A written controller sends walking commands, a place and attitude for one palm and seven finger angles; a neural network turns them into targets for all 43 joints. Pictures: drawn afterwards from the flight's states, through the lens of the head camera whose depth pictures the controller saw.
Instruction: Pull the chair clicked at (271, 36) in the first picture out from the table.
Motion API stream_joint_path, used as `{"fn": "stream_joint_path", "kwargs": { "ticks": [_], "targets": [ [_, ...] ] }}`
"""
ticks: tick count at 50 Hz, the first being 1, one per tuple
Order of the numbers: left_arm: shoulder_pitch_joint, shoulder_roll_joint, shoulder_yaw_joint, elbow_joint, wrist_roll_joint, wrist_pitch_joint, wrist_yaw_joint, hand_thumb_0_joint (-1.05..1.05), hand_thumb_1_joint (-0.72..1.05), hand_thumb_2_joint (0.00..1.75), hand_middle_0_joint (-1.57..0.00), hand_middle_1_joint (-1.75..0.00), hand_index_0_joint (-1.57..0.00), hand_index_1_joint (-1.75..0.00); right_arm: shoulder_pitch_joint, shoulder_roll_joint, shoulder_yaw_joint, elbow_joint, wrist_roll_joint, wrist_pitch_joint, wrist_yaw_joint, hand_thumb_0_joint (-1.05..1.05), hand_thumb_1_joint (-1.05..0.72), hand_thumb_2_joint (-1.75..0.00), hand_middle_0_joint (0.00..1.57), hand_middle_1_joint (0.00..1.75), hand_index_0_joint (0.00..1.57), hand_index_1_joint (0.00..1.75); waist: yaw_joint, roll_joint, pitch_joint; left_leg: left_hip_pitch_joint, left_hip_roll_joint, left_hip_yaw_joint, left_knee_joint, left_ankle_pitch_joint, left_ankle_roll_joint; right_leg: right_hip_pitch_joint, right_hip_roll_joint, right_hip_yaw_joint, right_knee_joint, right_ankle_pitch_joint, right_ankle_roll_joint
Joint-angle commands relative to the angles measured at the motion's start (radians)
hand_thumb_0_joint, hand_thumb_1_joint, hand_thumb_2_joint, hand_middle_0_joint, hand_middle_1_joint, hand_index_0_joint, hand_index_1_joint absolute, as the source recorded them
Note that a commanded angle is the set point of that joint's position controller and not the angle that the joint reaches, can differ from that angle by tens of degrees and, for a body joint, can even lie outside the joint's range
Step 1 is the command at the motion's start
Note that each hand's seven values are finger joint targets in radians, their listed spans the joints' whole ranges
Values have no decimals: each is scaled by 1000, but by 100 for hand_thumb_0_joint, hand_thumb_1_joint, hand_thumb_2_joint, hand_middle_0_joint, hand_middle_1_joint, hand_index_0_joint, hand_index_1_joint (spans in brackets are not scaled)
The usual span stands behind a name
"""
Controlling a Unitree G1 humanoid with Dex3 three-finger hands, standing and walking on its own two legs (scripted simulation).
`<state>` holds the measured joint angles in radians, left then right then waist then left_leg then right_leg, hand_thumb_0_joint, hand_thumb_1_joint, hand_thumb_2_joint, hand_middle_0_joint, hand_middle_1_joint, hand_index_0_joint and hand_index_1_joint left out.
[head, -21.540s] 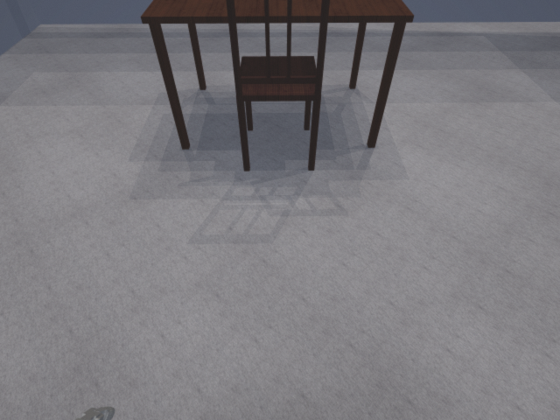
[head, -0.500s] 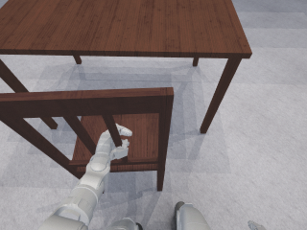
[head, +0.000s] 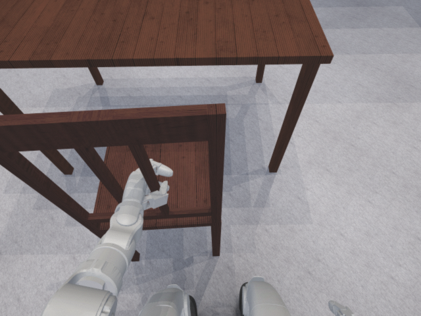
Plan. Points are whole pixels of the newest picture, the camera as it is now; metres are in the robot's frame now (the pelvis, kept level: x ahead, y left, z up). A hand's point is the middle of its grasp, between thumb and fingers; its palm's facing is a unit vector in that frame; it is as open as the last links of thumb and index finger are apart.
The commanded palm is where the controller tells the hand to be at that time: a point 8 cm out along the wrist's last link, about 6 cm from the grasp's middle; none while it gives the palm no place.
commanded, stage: step backward, pulling the chair out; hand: left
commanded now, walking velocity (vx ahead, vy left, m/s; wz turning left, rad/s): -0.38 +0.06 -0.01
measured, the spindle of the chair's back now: (113, 187) +0.37 +0.23 -0.04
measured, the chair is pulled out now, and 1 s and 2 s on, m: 0.24 0.37 0.62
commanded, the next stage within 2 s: stop walking, hand still on the chair in 1.64 s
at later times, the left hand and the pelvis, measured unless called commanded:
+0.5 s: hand (158, 208) +0.32 +0.13 -0.05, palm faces -0.04 -0.97 -0.22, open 5.1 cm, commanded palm +0.30 +0.17 -0.04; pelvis -0.04 +0.00 +0.02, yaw -3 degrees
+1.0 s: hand (149, 261) +0.21 +0.13 -0.04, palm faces -0.11 -0.97 -0.21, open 5.1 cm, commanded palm +0.21 +0.18 -0.04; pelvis -0.13 +0.02 +0.03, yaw -4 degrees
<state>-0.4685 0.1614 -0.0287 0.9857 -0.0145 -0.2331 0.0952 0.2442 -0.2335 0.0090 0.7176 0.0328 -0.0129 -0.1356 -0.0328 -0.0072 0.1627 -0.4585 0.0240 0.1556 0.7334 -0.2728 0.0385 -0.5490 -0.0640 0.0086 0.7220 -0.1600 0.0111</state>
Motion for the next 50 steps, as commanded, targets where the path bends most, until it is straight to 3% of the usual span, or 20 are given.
{"fn": "stream_joint_path", "kwargs": {
  "ticks": [1,4,8,9,11,13,17,22,25,27,29,33,36,37,39,41,42,45,48,50],
  "targets": [
    [-279,149,33,-218,24,-77,16,0,90,90,-50,-145,-50,-145,7,-123,-54,-109,-1,-29,-11,0,-90,-90,20,30,20,30,3,-94,-379,1,89,-164,-90,-326,-17,152,-171,274,-223,-262,-94],
    [-247,181,58,-193,26,-67,21,0,90,90,-50,-145,-50,-145,42,-108,-49,-79,-5,-34,0,0,-90,-90,20,30,20,30,-7,-219,-462,182,-13,-139,102,-240,-53,140,-273,326,-432,-178,-130],
    [-249,155,43,-193,21,-37,10,0,90,90,-50,-145,-50,-145,24,-117,-32,-74,-2,-31,5,0,-90,-90,20,30,20,30,-23,-185,-472,206,-4,-163,-79,-173,-52,259,-224,196,-350,86,-98],
    [-241,154,42,-195,20,-31,10,0,90,90,-50,-145,-50,-145,30,-130,-33,-71,-4,-28,1,0,-90,-90,20,30,20,30,-25,-131,-443,207,24,-180,-219,-116,-39,254,-182,156,-314,69,-68],
    [-255,110,8,-241,19,-40,8,0,90,90,-50,-145,-50,-145,-30,-158,-35,-120,-7,-17,-7,0,-90,-90,20,30,20,30,-4,193,-389,79,232,-334,-396,-19,40,248,-28,14,-23,-86,-7],
    [-273,85,5,-241,6,-41,9,0,90,90,-50,-145,-50,-145,-48,-137,-38,-143,-2,-13,-1,0,-90,-90,20,30,20,30,17,185,-404,55,354,-383,-444,-26,97,256,20,-6,175,-231,-14],
    [-319,80,-8,-225,33,-57,4,0,90,90,-50,-145,-50,-145,22,-145,-49,-83,-26,-38,11,0,-90,-90,20,30,20,30,0,149,-443,329,322,-307,-218,596,75,236,-8,-6,-57,-81,-22],
    [-308,146,40,-204,50,-81,0,0,90,90,-50,-145,-50,-145,26,-151,-62,-59,-35,-41,24,0,-90,-90,20,30,20,30,-15,212,-517,425,289,-250,-183,726,38,262,-6,-6,-115,96,-20],
    [-227,174,65,-198,21,-70,-7,0,90,90,-50,-145,-50,-145,-21,-127,-59,-99,-18,-20,18,0,-90,-90,20,30,20,30,-5,36,-489,232,229,-205,-159,351,1,365,-66,78,-166,261,-27],
    [-213,223,83,-206,11,-67,3,0,90,90,-50,-145,-50,-145,-34,-107,-55,-105,-9,-14,2,0,-90,-90,20,30,20,30,-9,-145,-482,170,67,-118,1,-88,-65,320,-242,276,-330,253,-89],
    [-182,238,96,-192,17,-41,13,0,90,90,-50,-145,-50,-145,-68,-107,-42,-99,-17,-14,2,0,-90,-90,20,30,20,30,21,-105,-455,65,-3,-199,222,-259,-76,327,-343,327,-387,302,-183],
    [-177,206,100,-200,17,14,15,0,90,90,-50,-145,-50,-145,-72,-101,-15,-93,-9,-16,-2,0,-90,-90,20,30,20,30,14,-175,-474,53,-4,-231,113,-256,-82,499,-283,155,-275,621,-152],
    [-172,162,58,-208,13,42,10,0,90,90,-50,-145,-50,-145,-18,-127,-20,-77,-9,-2,-19,0,-90,-90,20,30,20,30,2,-139,-479,171,7,-173,-210,-97,-80,489,-237,123,-256,588,-105],
    [-191,147,34,-228,9,44,6,0,90,90,-50,-145,-50,-145,-1,-132,-26,-76,-11,3,-25,0,-90,-90,20,30,20,30,-10,-126,-477,225,38,-162,-341,56,-69,473,-192,81,-209,544,-65],
    [-227,106,0,-274,1,44,-3,0,90,90,-50,-145,-50,-145,-10,-172,-53,-112,-13,24,-23,0,-90,-90,20,30,20,30,3,84,-435,302,235,-293,-360,474,22,321,-37,-9,-111,271,15],
    [-321,56,-35,-354,9,18,-18,0,90,90,-50,-145,-50,-145,-53,-130,-42,-140,-34,32,3,0,-90,-90,20,30,20,30,-4,303,-447,267,296,-320,-362,552,63,269,-5,-29,79,-124,3],
    [-306,53,-26,-325,14,12,-13,0,90,90,-50,-145,-50,-145,-52,-121,-44,-129,-38,25,11,0,-90,-90,20,30,20,30,7,308,-394,275,316,-329,-340,615,82,218,1,-23,89,-242,-10],
    [-282,60,-16,-247,22,-12,-3,0,90,90,-50,-145,-50,-145,26,-141,-62,-93,-26,8,36,0,-90,-90,20,30,20,30,-7,150,-451,481,284,-293,-161,910,45,257,-2,-10,-159,31,-26],
    [-289,111,-2,-170,39,-32,-10,0,90,90,-50,-145,-50,-145,3,-141,-53,-87,-27,2,27,0,-90,-90,20,30,20,30,-14,87,-390,270,197,-228,-147,581,-37,403,-91,30,-237,510,-45],
    [-274,181,46,-181,24,-37,-4,0,90,90,-50,-145,-50,-145,18,-136,-61,-80,-13,14,8,0,-90,-90,20,30,20,30,-20,-73,-523,210,106,-161,-92,231,-76,513,-176,119,-225,695,-83]
  ]
}}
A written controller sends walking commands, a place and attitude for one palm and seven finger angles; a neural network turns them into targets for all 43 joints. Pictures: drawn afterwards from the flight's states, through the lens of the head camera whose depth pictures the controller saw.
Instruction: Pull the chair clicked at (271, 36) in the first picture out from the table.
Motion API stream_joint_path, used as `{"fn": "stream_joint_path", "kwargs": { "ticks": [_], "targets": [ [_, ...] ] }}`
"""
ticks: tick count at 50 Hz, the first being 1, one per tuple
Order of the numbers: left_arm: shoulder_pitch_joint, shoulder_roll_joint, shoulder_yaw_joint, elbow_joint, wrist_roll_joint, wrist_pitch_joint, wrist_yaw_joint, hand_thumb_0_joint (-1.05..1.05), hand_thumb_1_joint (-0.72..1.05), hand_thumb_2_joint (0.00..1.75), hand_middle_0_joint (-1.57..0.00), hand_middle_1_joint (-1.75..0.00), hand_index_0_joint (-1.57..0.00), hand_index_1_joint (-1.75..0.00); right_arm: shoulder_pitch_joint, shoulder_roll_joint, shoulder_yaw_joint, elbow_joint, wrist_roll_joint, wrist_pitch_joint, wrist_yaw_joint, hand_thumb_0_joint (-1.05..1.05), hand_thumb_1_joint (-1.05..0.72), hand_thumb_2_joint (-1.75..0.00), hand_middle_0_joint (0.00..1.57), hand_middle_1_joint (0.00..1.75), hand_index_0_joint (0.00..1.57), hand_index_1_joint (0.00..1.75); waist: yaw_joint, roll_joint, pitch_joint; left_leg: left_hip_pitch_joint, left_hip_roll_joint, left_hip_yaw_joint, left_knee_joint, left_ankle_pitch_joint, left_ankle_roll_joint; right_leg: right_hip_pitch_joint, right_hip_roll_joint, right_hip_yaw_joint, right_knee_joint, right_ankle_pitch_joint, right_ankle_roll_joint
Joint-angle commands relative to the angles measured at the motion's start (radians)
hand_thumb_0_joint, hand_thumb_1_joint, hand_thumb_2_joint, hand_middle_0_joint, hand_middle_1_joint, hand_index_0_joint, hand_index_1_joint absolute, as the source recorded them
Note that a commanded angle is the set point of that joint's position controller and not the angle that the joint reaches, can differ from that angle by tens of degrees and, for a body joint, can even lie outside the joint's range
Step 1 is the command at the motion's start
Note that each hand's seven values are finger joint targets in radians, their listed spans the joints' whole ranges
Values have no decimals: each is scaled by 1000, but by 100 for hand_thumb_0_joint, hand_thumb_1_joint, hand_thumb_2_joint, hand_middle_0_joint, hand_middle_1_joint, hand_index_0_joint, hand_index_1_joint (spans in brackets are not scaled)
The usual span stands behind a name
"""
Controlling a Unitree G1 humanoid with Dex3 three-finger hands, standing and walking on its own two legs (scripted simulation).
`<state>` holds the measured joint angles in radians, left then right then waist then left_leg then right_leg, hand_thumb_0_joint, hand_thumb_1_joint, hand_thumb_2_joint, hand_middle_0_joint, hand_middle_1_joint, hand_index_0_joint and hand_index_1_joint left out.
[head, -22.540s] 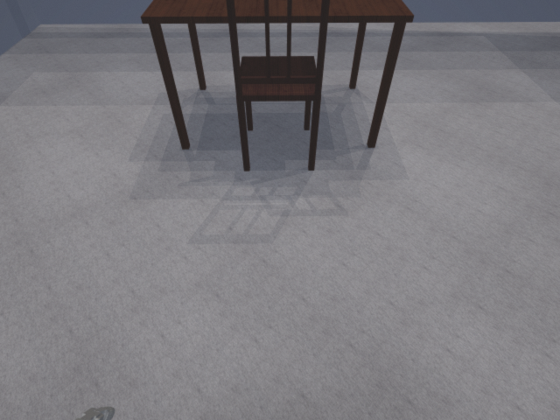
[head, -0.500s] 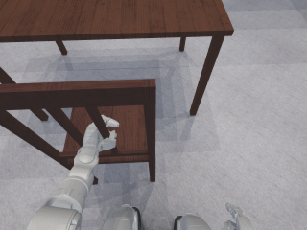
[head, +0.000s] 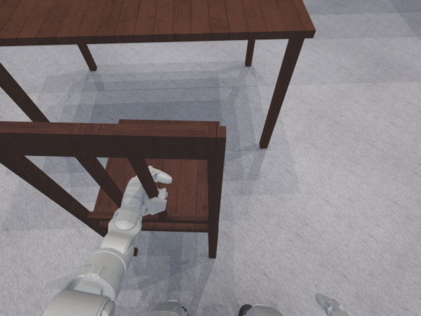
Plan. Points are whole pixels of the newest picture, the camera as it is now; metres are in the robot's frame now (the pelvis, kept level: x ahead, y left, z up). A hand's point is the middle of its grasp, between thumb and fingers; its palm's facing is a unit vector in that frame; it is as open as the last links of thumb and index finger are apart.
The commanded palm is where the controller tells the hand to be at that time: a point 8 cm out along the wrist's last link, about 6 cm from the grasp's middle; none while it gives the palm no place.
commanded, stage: step backward, pulling the chair out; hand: left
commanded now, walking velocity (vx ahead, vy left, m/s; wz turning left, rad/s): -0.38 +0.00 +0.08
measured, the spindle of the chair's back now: (113, 191) +0.35 +0.24 -0.06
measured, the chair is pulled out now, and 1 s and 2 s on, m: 0.37 0.62 0.66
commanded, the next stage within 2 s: stop walking, hand still on the chair in 0.64 s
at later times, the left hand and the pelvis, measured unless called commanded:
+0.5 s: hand (155, 266) +0.21 +0.12 -0.07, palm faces -0.06 -0.97 -0.22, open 5.1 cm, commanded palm +0.19 +0.17 -0.06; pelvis -0.13 -0.01 -0.01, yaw -2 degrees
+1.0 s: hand out of the picture +0.08 +0.12 -0.06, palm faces -0.04 -0.98 -0.20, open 5.1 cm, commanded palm +0.07 +0.17 -0.05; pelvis -0.22 -0.01 +0.00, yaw +0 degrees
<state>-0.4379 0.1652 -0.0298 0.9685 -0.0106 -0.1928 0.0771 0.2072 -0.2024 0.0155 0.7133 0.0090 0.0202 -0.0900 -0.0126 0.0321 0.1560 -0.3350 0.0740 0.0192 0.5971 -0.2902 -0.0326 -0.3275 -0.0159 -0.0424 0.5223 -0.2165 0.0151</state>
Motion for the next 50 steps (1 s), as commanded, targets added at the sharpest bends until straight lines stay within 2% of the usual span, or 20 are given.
{"fn": "stream_joint_path", "kwargs": {
  "ticks": [1,3,6,7,8,10,13,16,20,22,24,27,31,33,35,38,40,42,45,50],
  "targets": [
    [-280,175,49,-151,15,-74,12,0,90,90,-50,-145,-50,-145,34,-162,-63,-82,12,-18,-45,0,-90,-90,20,30,20,30,-33,-145,-536,62,15,-25,92,51,-11,293,-268,201,-44,804,-113],
    [-222,177,50,-122,5,-55,7,0,90,90,-50,-145,-50,-145,9,-158,-51,-85,15,-16,-53,0,-90,-90,20,30,20,30,-15,-167,-499,15,-15,-60,133,-142,-5,231,-308,208,-81,660,-133],
    [-211,148,40,-170,7,-42,5,0,90,90,-50,-145,-50,-145,3,-143,-29,-92,9,-18,-61,0,-90,-90,20,30,20,30,-27,-207,-463,72,-2,-48,-57,-37,14,156,-227,110,-70,403,-71],
    [-227,134,25,-203,5,-46,5,0,90,90,-50,-145,-50,-145,-13,-150,-28,-102,4,-19,-63,0,-90,-90,20,30,20,30,-31,-131,-440,93,46,-81,-165,91,39,101,-162,70,-33,246,-28],
    [-231,114,5,-219,-3,-51,5,0,90,90,-50,-145,-50,-145,-41,-179,-38,-111,3,-14,-63,0,-90,-90,20,30,20,30,-27,59,-391,58,154,-180,-263,155,95,58,-75,31,79,25,2],
    [-267,79,-7,-257,1,-56,5,0,90,90,-50,-145,-50,-145,-70,-159,-37,-138,-8,-11,-41,0,-90,-90,20,30,20,30,-7,255,-356,-86,304,-328,-371,-5,189,62,-9,24,360,-231,-10],
    [-276,93,13,-214,-2,-60,12,0,90,90,-50,-145,-50,-145,-2,-162,-49,-94,-3,-29,-33,0,-90,-90,20,30,20,30,-19,94,-394,142,290,-269,-187,424,196,11,-13,39,198,-260,-17],
    [-307,82,-9,-204,17,-84,-1,0,90,90,-50,-145,-50,-145,45,-179,-65,-72,-7,-59,-20,0,-90,-90,20,30,20,30,-42,208,-415,242,237,-218,-134,452,150,70,-1,35,-25,-113,-17],
    [-285,148,31,-159,17,-80,-11,0,90,90,-50,-145,-50,-145,-3,-165,-68,-85,9,-62,-29,0,-90,-90,20,30,20,30,-28,14,-384,57,150,-132,-112,156,86,130,-61,74,-67,-2,-30],
    [-275,197,54,-169,8,-90,-1,0,90,90,-50,-145,-50,-145,-2,-142,-67,-92,23,-62,-36,0,-90,-90,20,30,20,30,-33,-221,-381,80,11,-16,111,-99,24,-26,-243,259,-227,-217,-99],
    [-237,194,61,-149,10,-66,13,0,90,90,-50,-145,-50,-145,-37,-138,-47,-71,15,-65,-40,0,-90,-90,20,30,20,30,6,-123,-390,29,-44,-56,402,-168,2,-54,-339,301,-241,-100,-195],
    [-216,174,82,-133,5,-30,22,0,90,90,-50,-145,-50,-145,-34,-125,-20,-71,14,-83,-41,0,-90,-90,20,30,20,30,3,-183,-398,-50,-51,-86,302,-203,2,141,-302,185,-125,281,-171],
    [-216,129,35,-122,-9,3,15,0,90,90,-50,-145,-50,-145,47,-159,-26,-45,17,-92,-63,0,-90,-90,20,30,20,30,-24,-193,-399,109,-13,-39,-167,27,22,170,-224,121,-38,322,-79],
    [-270,93,-6,-153,-11,-1,7,0,90,90,-50,-145,-50,-145,19,-210,-47,-74,15,-81,-59,0,-90,-90,20,30,20,30,-7,73,-347,142,186,-218,-230,393,111,61,-72,35,95,133,-1],
    [-364,55,-28,-232,-3,-17,0,0,90,90,-50,-145,-50,-145,-4,-161,-33,-83,-17,-71,-40,0,-90,-90,20,30,20,30,-14,279,-377,109,262,-306,-249,512,175,27,-51,38,282,-195,-6],
    [-308,90,3,-355,-8,-29,5,0,90,90,-50,-145,-50,-145,49,-174,-51,-97,4,-77,-15,0,-90,-90,20,30,20,30,-8,64,-441,294,234,-261,-90,745,160,92,-31,46,43,-24,-19],
    [-241,52,-30,-362,0,-14,-2,0,90,90,-50,-145,-50,-145,11,-160,-37,-126,11,-82,-15,0,-90,-90,20,30,20,30,-12,89,-439,205,149,-174,-74,502,101,219,-64,60,-82,183,-21],
    [-203,69,-31,-338,4,1,-1,0,90,90,-50,-145,-50,-145,-9,-142,-22,-129,14,-88,-23,0,-90,-90,20,30,20,30,-21,128,-383,106,88,-112,-160,189,60,203,-88,62,-92,94,-26],
    [-135,147,32,-332,-7,29,10,0,90,90,-50,-145,-50,-145,-4,-143,-29,-124,24,-81,-35,0,-90,-90,20,30,20,30,-12,-79,-429,147,29,-49,-132,39,42,194,-119,131,-155,-35,-28],
    [-69,146,37,-307,-4,51,17,0,90,90,-50,-145,-50,-145,-22,-127,-15,-112,12,-69,-46,0,-90,-90,20,30,20,30,-12,-106,-322,167,-25,-26,-113,-77,46,48,-165,181,-281,-344,-38]
  ]
}}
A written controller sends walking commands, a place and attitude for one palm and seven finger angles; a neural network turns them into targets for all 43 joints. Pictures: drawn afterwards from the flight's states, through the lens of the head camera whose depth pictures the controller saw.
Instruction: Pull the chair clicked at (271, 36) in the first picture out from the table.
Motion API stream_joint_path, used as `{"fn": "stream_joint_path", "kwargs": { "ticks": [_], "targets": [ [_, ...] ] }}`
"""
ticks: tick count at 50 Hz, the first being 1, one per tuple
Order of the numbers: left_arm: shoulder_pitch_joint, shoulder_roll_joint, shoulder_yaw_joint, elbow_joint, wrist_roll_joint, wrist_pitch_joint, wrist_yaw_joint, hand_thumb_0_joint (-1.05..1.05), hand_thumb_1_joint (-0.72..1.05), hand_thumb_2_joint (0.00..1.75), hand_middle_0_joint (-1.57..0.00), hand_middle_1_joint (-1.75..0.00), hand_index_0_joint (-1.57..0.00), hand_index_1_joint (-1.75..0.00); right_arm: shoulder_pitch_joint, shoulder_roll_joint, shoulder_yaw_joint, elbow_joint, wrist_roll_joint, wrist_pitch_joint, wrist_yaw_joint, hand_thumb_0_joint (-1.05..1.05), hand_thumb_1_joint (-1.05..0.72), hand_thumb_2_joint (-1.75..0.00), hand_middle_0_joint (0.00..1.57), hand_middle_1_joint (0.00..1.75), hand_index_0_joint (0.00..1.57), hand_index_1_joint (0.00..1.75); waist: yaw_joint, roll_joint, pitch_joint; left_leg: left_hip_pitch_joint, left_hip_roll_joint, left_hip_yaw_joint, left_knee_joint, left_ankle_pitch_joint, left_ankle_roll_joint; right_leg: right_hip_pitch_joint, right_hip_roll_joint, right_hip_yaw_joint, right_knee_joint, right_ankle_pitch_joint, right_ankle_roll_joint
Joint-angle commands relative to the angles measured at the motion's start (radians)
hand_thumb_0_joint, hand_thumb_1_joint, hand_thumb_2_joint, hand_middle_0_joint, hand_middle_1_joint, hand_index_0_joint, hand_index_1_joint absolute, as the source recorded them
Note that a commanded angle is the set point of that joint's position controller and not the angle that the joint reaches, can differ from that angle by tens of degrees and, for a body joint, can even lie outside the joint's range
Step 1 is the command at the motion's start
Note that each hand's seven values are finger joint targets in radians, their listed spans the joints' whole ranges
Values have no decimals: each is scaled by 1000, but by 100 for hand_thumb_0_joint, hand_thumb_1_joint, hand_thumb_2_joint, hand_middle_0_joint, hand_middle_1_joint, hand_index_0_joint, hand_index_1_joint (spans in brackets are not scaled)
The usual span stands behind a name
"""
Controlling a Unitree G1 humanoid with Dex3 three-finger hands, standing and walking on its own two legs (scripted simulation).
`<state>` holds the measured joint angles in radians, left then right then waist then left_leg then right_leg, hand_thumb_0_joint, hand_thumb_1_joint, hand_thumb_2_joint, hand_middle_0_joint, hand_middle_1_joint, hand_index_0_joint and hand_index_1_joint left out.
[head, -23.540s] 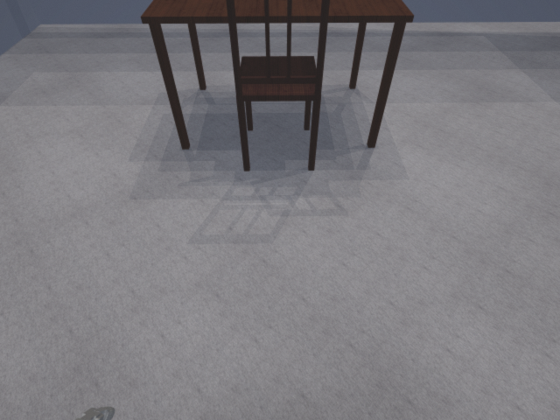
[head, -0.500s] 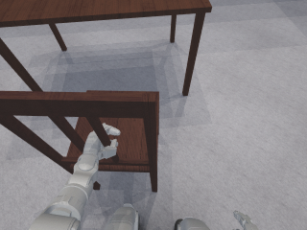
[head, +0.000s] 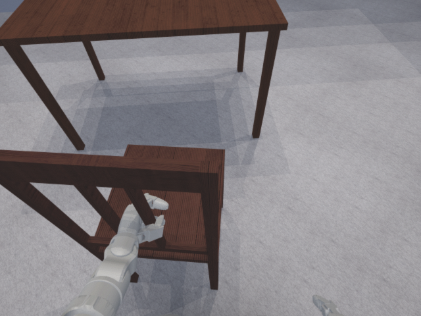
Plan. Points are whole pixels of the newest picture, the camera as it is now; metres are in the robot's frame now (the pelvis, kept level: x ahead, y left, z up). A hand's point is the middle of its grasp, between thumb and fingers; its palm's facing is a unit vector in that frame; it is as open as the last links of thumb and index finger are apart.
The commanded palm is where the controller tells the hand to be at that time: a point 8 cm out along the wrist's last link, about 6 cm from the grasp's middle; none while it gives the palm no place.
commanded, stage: stop walking, hand still on the chair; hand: left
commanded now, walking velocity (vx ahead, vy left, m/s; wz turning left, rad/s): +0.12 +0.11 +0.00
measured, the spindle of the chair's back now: (111, 218) +0.32 +0.24 -0.07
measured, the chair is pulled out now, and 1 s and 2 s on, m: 0.62 0.66 0.66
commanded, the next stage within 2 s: open the thumb and straighten the fingers in 0.64 s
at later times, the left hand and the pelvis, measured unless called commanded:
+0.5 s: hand (156, 242) +0.27 +0.13 -0.07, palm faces -0.10 -0.98 -0.19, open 5.1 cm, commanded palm +0.25 +0.18 -0.06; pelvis +0.02 +0.03 +0.01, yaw -1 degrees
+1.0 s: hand (154, 239) +0.27 +0.13 -0.06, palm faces -0.10 -0.98 -0.17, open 8.2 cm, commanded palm +0.25 +0.19 -0.04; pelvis +0.03 +0.01 -0.01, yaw +1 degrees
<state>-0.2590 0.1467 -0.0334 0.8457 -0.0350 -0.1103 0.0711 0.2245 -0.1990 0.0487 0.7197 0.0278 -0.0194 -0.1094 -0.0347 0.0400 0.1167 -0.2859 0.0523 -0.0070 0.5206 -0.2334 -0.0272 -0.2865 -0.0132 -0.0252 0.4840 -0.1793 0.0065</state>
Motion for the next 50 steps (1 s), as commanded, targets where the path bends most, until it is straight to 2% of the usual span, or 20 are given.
{"fn": "stream_joint_path", "kwargs": {
  "ticks": [1,5,7,9,12,13,17,19,32,36,37,38,39,40,41,43,47,48,49,50],
  "targets": [
    [-235,154,37,-185,22,-32,23,0,90,90,-50,-145,-50,-145,-45,-128,-47,-120,-8,-28,-28,0,-90,-90,20,30,20,30,12,-135,-279,127,-6,-3,-30,-117,41,0,-171,163,-244,-373,-31],
    [-181,102,0,-216,20,-36,20,0,90,90,-50,-145,-50,-145,-60,-120,-41,-125,-12,-31,-34,0,-90,-90,20,30,20,30,12,-112,-255,139,22,-35,-103,-54,53,13,-137,111,-201,-284,-18],
    [-145,74,-22,-210,19,-38,16,0,90,90,-50,-145,-50,-145,-68,-116,-39,-131,-12,-27,-35,0,-90,-90,20,30,20,30,14,-112,-220,137,31,-48,-119,-72,58,-25,-122,100,-203,-313,-14],
    [-122,67,-32,-219,20,-41,19,0,90,90,-50,-145,-50,-145,-68,-119,-35,-127,-14,-29,-36,0,-90,-90,20,30,20,30,16,-29,-190,116,43,-66,-165,-80,65,-26,-100,75,-175,-269,-11],
    [-76,50,-43,-242,25,-50,21,0,90,90,-50,-145,-50,-145,-70,-118,-35,-140,-15,-34,-33,0,-90,-90,20,30,20,30,25,-41,-230,118,56,-77,-181,2,68,31,-88,62,-130,-138,-11],
    [-52,52,-50,-240,22,-50,21,0,90,90,-50,-145,-50,-145,-74,-124,-36,-135,-14,-37,-34,0,-90,-90,20,30,20,30,23,12,-219,125,60,-73,-193,25,67,24,-89,51,-123,-107,-9],
    [-15,44,-56,-260,28,-53,23,0,90,90,-50,-145,-50,-145,-70,-122,-35,-142,-20,-39,-30,0,-90,-90,20,30,20,30,28,-49,-262,140,63,-67,-177,115,61,74,-92,50,-105,-5,-10],
    [1,46,-60,-262,29,-51,25,0,90,90,-50,-145,-50,-145,-64,-126,-36,-135,-21,-40,-29,0,-90,-90,20,30,20,30,26,-32,-258,153,63,-64,-176,144,58,68,-95,50,-102,24,-13],
    [45,33,-78,-300,30,-51,23,0,90,90,-50,-145,-50,-145,-77,-114,-31,-136,-21,-20,-32,0,-90,-90,20,30,20,30,20,-83,-278,179,57,-54,-149,182,53,80,-112,52,-119,92,-23],
    [56,33,-81,-307,26,-48,22,0,90,90,-50,-145,-50,-145,-85,-113,-31,-139,-18,-12,-37,0,-90,-90,20,30,20,30,18,-75,-275,184,55,-49,-142,193,51,81,-118,51,-122,113,-24],
    [65,90,-31,-428,27,-58,28,0,90,90,-50,-145,-50,-145,-91,-112,-36,-158,-17,-12,-34,0,-90,-90,20,30,20,30,25,-71,-286,185,54,-49,-140,194,52,101,-119,58,-124,127,-25],
    [214,29,-110,-305,28,17,-1,0,78,84,-50,-145,-50,-145,-73,-173,-70,-151,13,-16,8,0,-90,-90,20,30,20,30,-18,-96,-284,82,3,4,-121,142,31,73,-81,-24,-47,75,-23],
    [137,45,-69,-422,8,17,-12,0,66,78,-50,-145,-50,-145,-76,-153,-63,-181,23,-28,36,0,-90,-90,20,30,20,30,-13,-177,-236,26,4,7,-102,78,40,31,-67,-32,-38,49,-16],
    [102,96,-33,-526,3,7,-25,0,54,73,-50,-145,-50,-145,-94,-156,-77,-207,21,-50,46,0,-90,-90,20,30,20,30,-5,-148,-287,13,-10,7,-76,56,47,35,-58,-21,-19,36,-16],
    [142,106,-19,-579,0,4,-36,0,42,67,-50,-145,-50,-145,-97,-148,-80,-222,19,-69,50,0,-90,-90,20,30,20,30,6,-77,-324,10,-21,18,-52,51,48,28,-54,-15,-2,24,-19],
    [179,82,-47,-623,-3,23,-55,0,17,55,-50,-145,-50,-145,-99,-143,-75,-240,21,-93,57,0,-90,-90,20,30,20,30,-4,-13,-298,-24,-26,19,-23,23,46,-19,-48,-15,18,-9,-24],
    [255,82,-34,-654,2,74,-62,0,-31,32,-50,-145,-50,-145,-84,-150,-77,-271,16,-132,57,0,-90,-90,20,30,20,30,0,-49,-309,-103,-30,15,42,-20,46,-92,-37,-28,86,-58,-16],
    [280,89,-27,-652,1,91,-61,0,-43,26,-47,-138,-47,-138,-80,-156,-78,-273,17,-137,57,0,-90,-90,20,30,20,30,-1,-59,-309,-119,-29,12,54,-24,46,-104,-35,-30,98,-63,-17],
    [253,153,30,-735,-1,96,-56,0,-55,20,-45,-130,-45,-130,-78,-160,-81,-283,16,-142,54,0,-90,-90,20,30,20,30,10,-21,-364,-111,-34,14,66,-13,46,-89,-38,-23,112,-51,-15],
    [270,121,-1,-758,1,111,-60,0,-55,20,-43,-123,-43,-123,-84,-153,-78,-293,15,-151,49,0,-90,-90,20,30,20,30,6,-12,-370,-109,-37,18,79,-2,47,-97,-39,-26,124,-40,-15]
  ]
}}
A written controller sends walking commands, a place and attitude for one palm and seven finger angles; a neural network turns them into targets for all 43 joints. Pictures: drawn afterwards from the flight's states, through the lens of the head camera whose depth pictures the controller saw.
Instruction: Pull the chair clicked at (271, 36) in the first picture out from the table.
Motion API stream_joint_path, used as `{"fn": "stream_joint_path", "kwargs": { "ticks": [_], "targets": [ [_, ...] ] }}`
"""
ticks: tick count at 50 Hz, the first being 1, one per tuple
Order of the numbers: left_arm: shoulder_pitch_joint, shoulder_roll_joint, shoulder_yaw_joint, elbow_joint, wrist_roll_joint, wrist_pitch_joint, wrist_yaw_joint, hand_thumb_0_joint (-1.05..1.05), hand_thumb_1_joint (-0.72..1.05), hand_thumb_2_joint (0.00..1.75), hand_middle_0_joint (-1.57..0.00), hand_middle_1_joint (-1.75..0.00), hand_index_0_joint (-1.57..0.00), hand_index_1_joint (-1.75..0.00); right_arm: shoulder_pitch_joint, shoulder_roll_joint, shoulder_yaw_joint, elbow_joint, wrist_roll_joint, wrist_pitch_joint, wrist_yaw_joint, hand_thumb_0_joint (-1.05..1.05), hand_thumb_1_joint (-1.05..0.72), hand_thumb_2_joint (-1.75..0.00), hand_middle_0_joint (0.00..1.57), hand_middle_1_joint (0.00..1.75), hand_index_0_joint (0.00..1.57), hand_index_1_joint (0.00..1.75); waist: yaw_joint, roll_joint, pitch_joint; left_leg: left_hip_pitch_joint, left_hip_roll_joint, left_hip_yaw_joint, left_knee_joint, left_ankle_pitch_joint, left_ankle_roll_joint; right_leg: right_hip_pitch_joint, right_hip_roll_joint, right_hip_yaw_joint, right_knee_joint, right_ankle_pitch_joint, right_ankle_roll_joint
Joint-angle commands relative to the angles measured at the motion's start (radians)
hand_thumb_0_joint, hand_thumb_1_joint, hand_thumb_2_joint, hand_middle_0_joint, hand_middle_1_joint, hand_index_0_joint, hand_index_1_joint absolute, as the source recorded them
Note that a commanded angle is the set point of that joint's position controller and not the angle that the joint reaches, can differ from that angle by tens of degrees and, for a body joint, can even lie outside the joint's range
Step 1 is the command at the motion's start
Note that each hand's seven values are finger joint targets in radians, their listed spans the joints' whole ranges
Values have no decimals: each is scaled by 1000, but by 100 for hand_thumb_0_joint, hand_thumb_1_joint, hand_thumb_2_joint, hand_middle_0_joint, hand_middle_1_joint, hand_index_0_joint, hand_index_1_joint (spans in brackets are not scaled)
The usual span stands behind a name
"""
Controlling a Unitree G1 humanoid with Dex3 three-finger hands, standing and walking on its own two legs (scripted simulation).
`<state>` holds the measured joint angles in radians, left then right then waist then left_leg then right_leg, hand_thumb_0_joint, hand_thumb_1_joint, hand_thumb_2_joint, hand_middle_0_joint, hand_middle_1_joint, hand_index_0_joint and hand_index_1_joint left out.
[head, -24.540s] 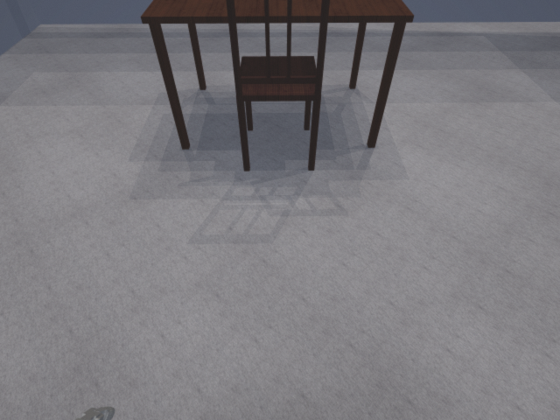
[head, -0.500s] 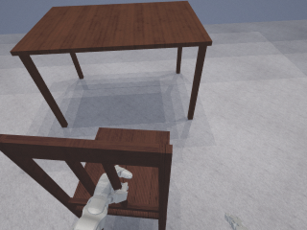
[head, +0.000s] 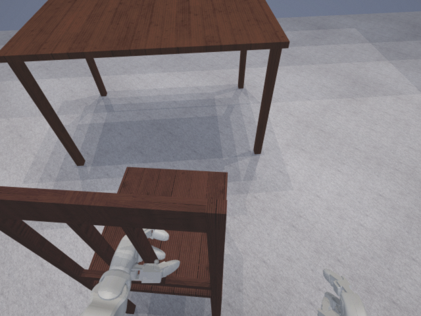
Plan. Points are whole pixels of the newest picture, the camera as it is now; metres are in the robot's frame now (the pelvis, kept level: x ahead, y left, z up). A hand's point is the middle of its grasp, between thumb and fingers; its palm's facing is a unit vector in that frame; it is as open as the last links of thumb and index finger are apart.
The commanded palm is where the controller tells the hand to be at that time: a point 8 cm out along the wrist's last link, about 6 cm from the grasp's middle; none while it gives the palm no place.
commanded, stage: open the thumb and straighten the fingers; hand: left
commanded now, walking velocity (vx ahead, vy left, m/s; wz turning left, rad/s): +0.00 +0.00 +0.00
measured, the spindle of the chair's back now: (107, 253) +0.26 +0.22 -0.05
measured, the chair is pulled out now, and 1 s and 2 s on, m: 0.66 0.66 0.66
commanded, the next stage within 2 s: draw the fingers out of the gap in 0.48 s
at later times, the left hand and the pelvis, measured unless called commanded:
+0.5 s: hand (153, 264) +0.24 +0.13 -0.06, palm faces -0.09 -0.98 -0.20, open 17.1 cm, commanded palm +0.22 +0.17 -0.03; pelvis +0.03 -0.01 -0.03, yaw +2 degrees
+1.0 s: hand (147, 307) +0.16 +0.13 -0.06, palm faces -0.08 -0.98 -0.18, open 17.5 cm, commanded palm +0.14 +0.17 -0.03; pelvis +0.02 +0.00 -0.04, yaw +3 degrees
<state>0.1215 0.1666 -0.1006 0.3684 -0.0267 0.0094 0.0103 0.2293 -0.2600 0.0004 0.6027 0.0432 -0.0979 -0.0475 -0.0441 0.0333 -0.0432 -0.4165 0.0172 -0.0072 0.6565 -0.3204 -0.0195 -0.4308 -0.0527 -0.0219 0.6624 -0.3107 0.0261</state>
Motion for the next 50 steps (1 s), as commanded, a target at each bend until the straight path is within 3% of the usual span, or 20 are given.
{"fn": "stream_joint_path", "kwargs": {
  "ticks": [1,3,4,8,10,12,13,14,17,18,23,26,28,29,32,34,35,41,45,50],
  "targets": [
    [-87,98,69,-280,-8,7,0,0,-55,20,-40,-116,-40,-116,-81,-93,-28,-178,-2,-79,-17,0,-90,-90,20,30,20,30,12,-25,-204,8,0,15,-45,87,38,34,2,-34,-43,92,-32],
    [-66,95,68,-280,-14,38,-8,0,-55,20,-35,-101,-35,-101,-72,-101,-28,-182,-2,-87,-25,0,-90,-90,20,30,20,30,3,-81,-192,-20,2,11,-21,87,41,12,6,-36,-32,97,-28],
    [-85,80,49,-315,-15,44,-13,0,-55,20,-32,-94,-32,-94,-69,-102,-27,-185,-4,-94,-28,0,-90,-90,20,30,20,30,-4,-55,-198,-21,-2,14,-6,90,42,1,3,-37,-19,107,-24],
    [-89,69,26,-389,-12,75,-18,0,-55,20,-22,-65,-22,-65,-51,-104,-27,-195,-9,-121,-41,0,-90,-90,20,30,20,30,-14,-59,-237,-14,-3,5,37,135,44,-25,6,-48,18,147,-22],
    [-48,77,37,-401,-16,90,-19,0,-55,20,-18,-51,-18,-51,-40,-105,-25,-197,-12,-130,-46,0,-90,-90,20,30,20,30,-9,-88,-247,-33,-7,2,55,142,45,-19,5,-49,30,163,-18],
    [-20,93,48,-442,-7,99,-18,0,-55,20,-13,-36,-13,-36,-32,-103,-25,-204,-13,-136,-49,0,-90,-90,20,30,20,30,0,-56,-264,-29,-9,3,69,170,43,-22,4,-51,49,187,-20],
    [63,135,111,-380,-4,114,-17,0,-55,20,-10,-29,-10,-29,-30,-104,-29,-200,-16,-132,-51,0,-90,-90,20,30,20,30,14,-89,-243,-63,-9,2,76,175,41,-22,6,-52,55,197,-23],
    [75,108,80,-388,-4,122,-22,0,-55,20,-7,-22,-7,-22,-30,-101,-21,-203,-16,-127,-49,0,-90,-90,20,30,20,30,8,-80,-222,-79,-13,7,83,165,42,-30,3,-50,58,202,-19],
    [45,113,66,-474,4,125,-29,0,-55,20,0,0,0,0,-25,-99,-23,-221,-18,-130,-54,0,-90,-90,20,30,20,30,1,-58,-248,-73,-14,6,103,176,45,-38,1,-48,72,208,-18],
    [47,124,72,-498,5,127,-28,0,-55,20,0,0,0,0,-26,-101,-24,-224,-17,-133,-56,0,-90,-90,20,30,20,30,1,-31,-257,-65,-12,4,108,190,45,-42,1,-48,76,215,-21],
    [91,91,40,-533,-1,135,-22,0,-55,20,0,0,0,0,-8,-98,-26,-222,-19,-146,-67,0,-90,-90,20,30,20,30,-15,-90,-267,-65,-12,-8,134,230,49,-48,5,-62,92,265,-17],
    [145,85,21,-574,10,141,-17,0,-55,20,0,0,0,0,-6,-94,-28,-231,-20,-149,-66,0,-90,-90,20,30,20,30,-8,-55,-284,-58,-14,-5,142,240,48,-53,1,-64,103,268,-16],
    [155,110,48,-559,17,155,-9,0,-55,20,0,0,0,0,-10,-95,-29,-226,-21,-144,-68,0,-90,-90,20,30,20,30,-6,-70,-262,-82,-15,-7,145,234,48,-56,3,-64,103,268,-18],
    [231,124,86,-504,19,163,-9,0,-55,20,0,0,0,0,-9,-86,-35,-222,-23,-136,-68,0,-90,-90,20,30,20,30,6,-104,-254,-109,-18,-4,150,224,46,-49,4,-66,109,273,-18],
    [302,108,56,-620,25,158,-16,0,-55,20,0,0,0,0,-26,-74,-35,-258,-19,-128,-63,0,-90,-90,20,30,20,30,19,-26,-272,-105,-20,2,149,217,43,-49,0,-61,117,249,-23],
    [365,96,40,-672,28,155,-12,0,-55,20,0,0,0,0,-31,-66,-38,-271,-19,-128,-64,0,-90,-90,20,30,20,30,17,-32,-271,-106,-18,-2,157,231,45,-54,1,-65,122,254,-25],
    [391,94,42,-676,26,154,-11,0,-55,20,0,0,0,0,-31,-62,-41,-272,-18,-127,-66,0,-90,-90,20,30,20,30,13,-60,-263,-117,-17,-3,161,217,46,-61,4,-66,120,245,-22],
    [452,84,1,-763,38,127,-13,0,-55,20,0,0,0,0,-23,-59,-41,-283,-18,-141,-76,0,-90,-90,20,30,20,30,0,-9,-247,-116,-20,-17,184,203,48,-119,10,-76,140,190,-26],
    [488,86,-14,-775,45,121,-17,0,-55,20,0,0,0,0,-30,-61,-40,-289,-18,-146,-82,0,-90,-90,20,30,20,30,-4,-46,-213,-150,-21,-25,192,148,51,-153,14,-80,142,127,-25],
    [557,90,-17,-808,59,126,-12,0,-55,20,0,0,0,0,-42,-51,-36,-308,-17,-143,-86,0,-90,-90,20,30,20,30,13,-34,-207,-169,-23,-30,192,108,49,-168,15,-84,153,65,-32]
  ]
}}
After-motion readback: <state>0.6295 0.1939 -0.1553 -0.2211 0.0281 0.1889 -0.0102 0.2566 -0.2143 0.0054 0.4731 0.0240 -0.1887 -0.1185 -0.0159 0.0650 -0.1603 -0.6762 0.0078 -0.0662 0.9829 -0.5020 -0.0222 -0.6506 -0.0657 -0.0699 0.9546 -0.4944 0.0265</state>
